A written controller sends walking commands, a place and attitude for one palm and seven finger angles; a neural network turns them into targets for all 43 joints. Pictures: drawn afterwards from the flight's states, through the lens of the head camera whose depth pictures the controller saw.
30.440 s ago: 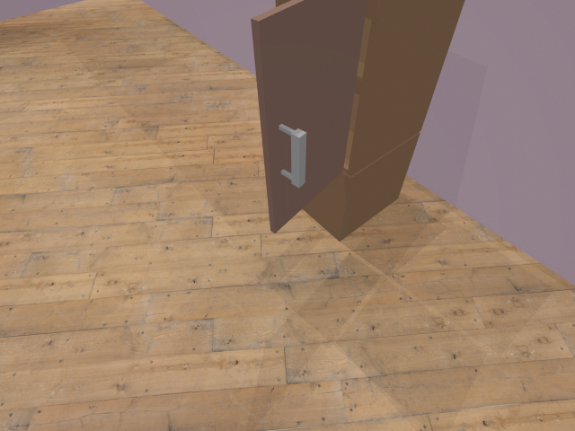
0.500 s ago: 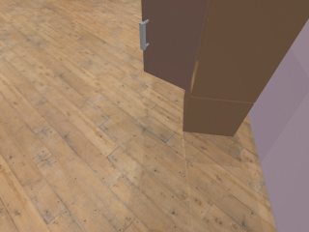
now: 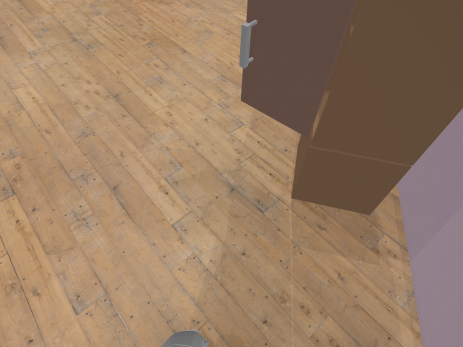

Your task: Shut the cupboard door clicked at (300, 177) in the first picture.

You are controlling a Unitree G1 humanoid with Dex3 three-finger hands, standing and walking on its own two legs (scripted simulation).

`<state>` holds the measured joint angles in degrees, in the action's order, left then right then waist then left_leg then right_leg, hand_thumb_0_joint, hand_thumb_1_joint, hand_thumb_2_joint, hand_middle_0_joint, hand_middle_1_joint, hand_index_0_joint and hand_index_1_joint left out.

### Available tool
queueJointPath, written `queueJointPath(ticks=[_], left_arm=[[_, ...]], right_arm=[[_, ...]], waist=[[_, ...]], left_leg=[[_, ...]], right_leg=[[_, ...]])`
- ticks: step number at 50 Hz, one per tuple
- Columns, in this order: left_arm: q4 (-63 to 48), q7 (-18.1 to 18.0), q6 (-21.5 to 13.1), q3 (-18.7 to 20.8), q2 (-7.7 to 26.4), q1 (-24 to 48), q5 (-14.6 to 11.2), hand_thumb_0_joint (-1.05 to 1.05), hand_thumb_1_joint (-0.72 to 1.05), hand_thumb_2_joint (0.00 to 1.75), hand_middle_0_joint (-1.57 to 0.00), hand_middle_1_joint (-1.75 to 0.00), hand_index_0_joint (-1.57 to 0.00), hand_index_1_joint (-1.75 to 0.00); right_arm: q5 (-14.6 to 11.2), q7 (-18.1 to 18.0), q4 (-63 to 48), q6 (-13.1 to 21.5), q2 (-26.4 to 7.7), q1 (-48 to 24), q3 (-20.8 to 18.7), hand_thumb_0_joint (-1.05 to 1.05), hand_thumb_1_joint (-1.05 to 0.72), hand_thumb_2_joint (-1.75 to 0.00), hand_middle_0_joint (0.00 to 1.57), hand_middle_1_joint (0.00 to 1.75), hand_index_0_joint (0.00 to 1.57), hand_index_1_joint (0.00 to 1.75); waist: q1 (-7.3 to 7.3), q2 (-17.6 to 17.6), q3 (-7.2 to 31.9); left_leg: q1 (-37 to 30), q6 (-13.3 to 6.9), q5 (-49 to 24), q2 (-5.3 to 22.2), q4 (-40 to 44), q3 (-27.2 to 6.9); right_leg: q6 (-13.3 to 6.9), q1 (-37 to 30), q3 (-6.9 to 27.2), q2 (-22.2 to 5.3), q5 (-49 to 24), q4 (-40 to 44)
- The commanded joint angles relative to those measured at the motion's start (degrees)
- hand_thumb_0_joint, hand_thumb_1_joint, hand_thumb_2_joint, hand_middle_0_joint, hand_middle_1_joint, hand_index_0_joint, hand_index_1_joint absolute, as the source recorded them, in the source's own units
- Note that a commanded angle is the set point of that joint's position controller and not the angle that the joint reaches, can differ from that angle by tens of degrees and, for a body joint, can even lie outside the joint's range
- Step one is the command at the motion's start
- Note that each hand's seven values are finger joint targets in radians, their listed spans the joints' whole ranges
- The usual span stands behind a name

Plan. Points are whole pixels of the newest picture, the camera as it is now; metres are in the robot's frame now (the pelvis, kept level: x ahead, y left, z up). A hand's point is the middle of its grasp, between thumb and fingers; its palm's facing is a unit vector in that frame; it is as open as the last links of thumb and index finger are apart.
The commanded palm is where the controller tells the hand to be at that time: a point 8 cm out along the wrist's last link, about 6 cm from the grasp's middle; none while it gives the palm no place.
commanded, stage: walk to a spot facing it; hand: left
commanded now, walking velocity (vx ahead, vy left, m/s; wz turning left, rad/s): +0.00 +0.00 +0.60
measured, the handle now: (248, 44) +1.07 -0.02 -0.04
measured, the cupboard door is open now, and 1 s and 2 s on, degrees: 63 63 63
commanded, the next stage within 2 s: turn to face it in 1.62 s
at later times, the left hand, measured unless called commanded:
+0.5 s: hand out of the picture +0.09 +0.22 -0.14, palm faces +0.25 -0.93 -0.28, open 7.4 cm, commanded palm none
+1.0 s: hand out of the picture +0.00 +0.21 -0.17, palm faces +0.63 -0.74 -0.24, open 7.4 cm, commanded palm none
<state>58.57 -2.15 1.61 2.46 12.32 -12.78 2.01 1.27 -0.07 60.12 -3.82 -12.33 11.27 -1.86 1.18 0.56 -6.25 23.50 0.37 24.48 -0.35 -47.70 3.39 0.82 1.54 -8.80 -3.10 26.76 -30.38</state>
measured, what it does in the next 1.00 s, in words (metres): walks ahead, turning left: right foot, then left foot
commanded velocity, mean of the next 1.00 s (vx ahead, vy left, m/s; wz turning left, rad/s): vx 0.24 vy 0.00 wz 0.58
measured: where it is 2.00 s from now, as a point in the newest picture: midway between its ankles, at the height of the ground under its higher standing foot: (160, 279)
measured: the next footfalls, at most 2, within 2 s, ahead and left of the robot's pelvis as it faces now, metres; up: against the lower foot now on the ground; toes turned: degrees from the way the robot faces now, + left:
right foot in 0.50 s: +0.08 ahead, -0.14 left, +0.00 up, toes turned +17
left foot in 0.90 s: +0.22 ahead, +0.18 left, +0.00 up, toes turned +43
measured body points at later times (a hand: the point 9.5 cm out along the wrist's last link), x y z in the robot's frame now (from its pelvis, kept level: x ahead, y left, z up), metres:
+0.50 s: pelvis +0.03 -0.02 +0.01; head +0.08 -0.01 +0.46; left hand +0.07 +0.27 -0.12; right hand +0.14 -0.26 -0.14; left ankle +0.05 +0.10 -0.72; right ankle +0.04 -0.15 -0.73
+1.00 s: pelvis +0.17 +0.09 -0.01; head +0.22 +0.14 +0.43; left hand -0.03 +0.25 -0.16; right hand +0.44 -0.02 -0.14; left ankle +0.19 +0.16 -0.72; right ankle +0.14 -0.11 -0.62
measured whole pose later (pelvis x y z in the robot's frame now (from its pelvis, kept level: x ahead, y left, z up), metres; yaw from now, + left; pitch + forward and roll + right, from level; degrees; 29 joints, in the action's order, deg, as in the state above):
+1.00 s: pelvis +0.17 +0.09 -0.01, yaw +38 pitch +0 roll +0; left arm 57.2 -0.1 0.8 2.9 12.9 -23.0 1.2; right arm 1.6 1.7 48.6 1.9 -14.3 4.9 -1.7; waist -1.8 1.4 -8.4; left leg 23.7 -7.6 16.4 -3.6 -39.2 8.2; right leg 2.5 19.0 -4.4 -8.2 26.6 -74.1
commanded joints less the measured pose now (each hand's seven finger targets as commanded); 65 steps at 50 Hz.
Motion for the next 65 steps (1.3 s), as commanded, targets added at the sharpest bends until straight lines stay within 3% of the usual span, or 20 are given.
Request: queueJointPath(ticks=[1,2,3,4,7,12,18,22,23,25,27,31,38,42,44,45,46,50,53,65], left_arm=[[-5.56,-0.35,-0.91,3.50,13.15,1.32,-0.33,0.00,0.90,0.90,-0.20,-0.30,-0.20,-0.30],[-6.29,-0.08,-0.77,3.30,12.42,0.51,-0.91,0.00,0.90,0.90,-0.20,-0.30,-0.20,-0.30],[-7.73,0.39,-0.53,2.64,8.24,-1.20,-1.69,0.00,0.90,0.90,-0.20,-0.30,-0.20,-0.30],[-9.44,-0.04,0.01,2.04,7.81,1.12,-1.73,0.00,0.90,0.90,-0.20,-0.30,-0.20,-0.30],[-9.54,0.54,0.74,2.97,7.55,4.57,-0.80,0.00,0.90,0.90,-0.20,-0.30,-0.20,-0.30],[-9.38,1.29,0.11,2.78,5.53,1.86,-0.54,0.00,0.90,0.90,-0.20,-0.30,-0.20,-0.30],[-11.85,1.95,-0.60,2.31,6.18,4.39,-0.31,0.00,0.90,0.90,-0.20,-0.30,-0.20,-0.30],[-9.85,2.32,-1.05,2.58,6.79,-3.56,-0.47,0.00,0.90,0.90,-0.20,-0.30,-0.20,-0.30],[-8.60,2.20,-1.52,3.33,8.95,-8.98,-0.16,0.00,0.90,0.90,-0.20,-0.30,-0.20,-0.30],[-9.32,0.80,-2.07,3.68,15.02,-8.92,0.28,0.00,0.90,0.90,-0.20,-0.30,-0.20,-0.30],[-11.78,0.86,-3.15,3.45,12.51,0.96,-0.61,0.00,0.90,0.90,-0.20,-0.30,-0.20,-0.30],[-9.26,1.04,-5.36,2.26,6.99,-3.36,-0.59,0.00,0.90,0.90,-0.20,-0.30,-0.20,-0.30],[-4.59,0.68,-5.73,2.29,7.98,-15.90,-0.13,0.00,0.90,0.90,-0.20,-0.30,-0.20,-0.30],[-5.72,1.01,-6.03,2.87,11.65,-14.04,-0.53,0.00,0.90,0.90,-0.20,-0.30,-0.20,-0.30],[-7.24,1.58,-6.13,2.74,12.33,-10.74,-1.23,0.00,0.90,0.90,-0.20,-0.30,-0.20,-0.30],[-9.70,2.64,-5.94,2.07,8.84,-10.22,-2.02,0.00,0.90,0.90,-0.20,-0.30,-0.20,-0.30],[-12.89,2.32,-5.20,1.81,8.25,-4.24,-1.79,0.00,0.90,0.90,-0.20,-0.30,-0.20,-0.30],[-9.73,2.49,-3.58,2.39,6.22,-4.43,-0.37,0.00,0.90,0.90,-0.20,-0.30,-0.20,-0.30],[-8.25,2.96,-2.38,2.27,4.60,-8.06,0.01,0.00,0.90,0.90,-0.20,-0.30,-0.20,-0.30],[-14.93,3.52,-3.34,1.43,3.98,13.16,-0.57,0.00,0.90,0.90,-0.20,-0.30,-0.20,-0.30]], right_arm=[[-0.06,0.33,-6.17,1.29,-6.67,2.31,-1.96,0.00,-0.90,-0.90,0.20,0.30,0.20,0.30],[0.30,0.47,-4.93,1.72,-8.47,7.82,-2.34,0.00,-0.90,-0.90,0.20,0.30,0.20,0.30],[0.69,0.20,-4.69,2.44,-14.16,11.75,-3.55,0.00,-0.90,-0.90,0.20,0.30,0.20,0.30],[-0.05,-0.46,-4.10,2.26,-16.01,13.57,-3.88,0.00,-0.90,-0.90,0.20,0.30,0.20,0.30],[0.71,-0.87,-7.76,2.30,-13.37,5.16,-3.52,0.00,-0.90,-0.90,0.20,0.30,0.20,0.30],[0.58,-1.20,-8.54,3.11,-12.09,3.93,-3.40,0.00,-0.90,-0.90,0.20,0.30,0.20,0.30],[0.68,-0.62,-8.57,2.78,-12.41,5.50,-4.28,0.00,-0.90,-0.90,0.20,0.30,0.20,0.30],[0.61,-0.35,-10.16,2.37,-12.41,0.59,-4.92,0.00,-0.90,-0.90,0.20,0.30,0.20,0.30],[0.13,-0.27,-11.00,2.36,-11.03,-1.77,-4.77,0.00,-0.90,-0.90,0.20,0.30,0.20,0.30],[0.17,0.33,-13.56,3.15,-5.06,-3.60,-3.91,0.00,-0.90,-0.90,0.20,0.30,0.20,0.30],[0.95,1.50,-13.29,2.34,-6.83,-0.93,-4.42,0.00,-0.90,-0.90,0.20,0.30,0.20,0.30],[0.51,2.91,-12.32,2.95,-5.16,-2.11,-3.44,0.00,-0.90,-0.90,0.20,0.30,0.20,0.30],[0.22,3.79,-15.85,3.71,-2.75,-13.34,-0.92,0.00,-0.90,-0.90,0.20,0.30,0.20,0.30],[0.51,3.02,-13.67,4.62,-4.88,-4.65,-1.10,0.00,-0.90,-0.90,0.20,0.30,0.20,0.30],[1.03,2.29,-10.28,4.54,-11.41,11.14,-3.11,0.00,-0.90,-0.90,0.20,0.30,0.20,0.30],[1.53,1.69,-8.73,4.85,-19.01,17.42,-5.12,0.00,-0.90,-0.90,0.20,0.30,0.20,0.30],[-0.14,0.95,-7.80,4.66,-21.38,19.25,-5.55,0.00,-0.90,-0.90,0.20,0.30,0.20,0.30],[0.09,-0.33,-11.53,6.44,-11.09,3.42,-2.29,0.00,-0.90,-0.90,0.20,0.30,0.20,0.30],[-0.18,-0.37,-10.56,7.51,-9.68,1.80,-1.80,0.00,-0.90,-0.90,0.20,0.30,0.20,0.30],[-0.27,-0.94,-4.72,8.04,-7.04,13.39,-2.36,0.00,-0.90,-0.90,0.20,0.30,0.20,0.30]], waist=[[2.42,5.93,1.79],[4.40,-1.22,5.40],[4.64,-20.29,7.80],[4.87,-18.51,11.46],[2.02,-7.43,4.81],[0.22,-2.67,10.59],[1.48,-9.58,10.51],[-2.49,-10.35,9.72],[-5.66,-5.25,9.55],[-5.80,15.84,3.17],[0.32,6.21,0.49],[-0.05,7.80,0.83],[-4.82,10.96,1.61],[0.37,12.02,6.74],[9.07,6.17,16.82],[10.63,-9.44,22.56],[10.82,-6.54,24.28],[1.99,-3.25,4.80],[-1.40,-4.43,5.91],[2.72,-5.09,2.34]], left_leg=[[-3.84,-0.22,-6.98,1.74,9.63,1.92],[-13.82,-1.98,-24.77,2.65,16.68,-1.71],[-20.02,-10.06,-48.10,16.77,22.59,-25.84],[-17.95,-14.29,-49.41,22.08,27.92,-34.54],[-3.33,-10.78,-1.74,17.12,34.45,-31.44],[-10.17,-9.47,-8.74,12.19,32.03,-24.84],[-12.65,-9.98,2.88,9.93,32.61,-28.87],[-1.08,-7.49,8.96,5.73,29.99,-27.41],[9.15,-5.19,11.07,1.91,23.18,-23.54],[27.89,0.61,7.88,-5.11,-10.75,-7.82],[23.04,0.67,-2.21,0.10,-21.67,-8.87],[21.46,1.55,-9.63,2.24,-19.53,-4.00],[19.15,-0.65,-8.83,1.36,2.01,4.73],[-1.31,-4.59,-7.01,-5.07,10.24,10.21],[-30.35,-8.53,-15.71,0.03,15.49,2.70],[-45.09,-17.59,-26.99,19.50,16.37,-25.96],[-45.07,-21.52,-31.37,25.69,24.00,-36.32],[-12.10,-11.13,-15.76,16.28,32.13,-19.95],[-10.78,-11.44,-19.64,12.00,33.32,-13.73],[-24.39,-10.85,-40.82,10.40,31.05,-14.61]], right_leg=[[-5.91,3.23,0.94,-15.09,-51.49,-6.91],[-2.46,9.99,-1.20,-11.53,-41.58,-17.77],[2.31,23.16,-1.73,-2.05,-3.89,-33.72],[1.21,24.35,7.32,0.36,12.61,-39.67],[0.75,25.60,10.89,-2.60,2.69,-38.55],[2.08,26.79,10.41,-0.71,-4.91,-30.26],[2.38,26.02,8.95,1.77,-2.52,-17.10],[1.19,8.07,5.47,5.08,-4.73,-0.94],[0.31,-3.83,7.40,3.48,-5.37,7.88],[-6.98,-2.60,39.70,-24.51,18.43,25.22],[-7.40,7.67,30.33,-21.92,12.53,25.43],[-5.38,0.63,9.11,-13.36,-22.92,17.87],[-3.97,-12.49,-0.51,-13.75,-54.11,11.53],[-3.59,-7.38,-4.54,-14.90,-74.39,-1.49],[-0.93,11.06,-6.08,-13.71,-53.52,-25.20],[1.83,31.64,-4.02,-3.57,-1.25,-45.83],[1.50,38.93,4.73,-1.96,6.75,-53.49],[1.59,32.66,9.86,-7.78,-6.82,-45.33],[2.75,30.35,8.59,-6.21,-11.17,-38.48],[2.58,37.13,7.10,-2.41,-20.51,-13.45]])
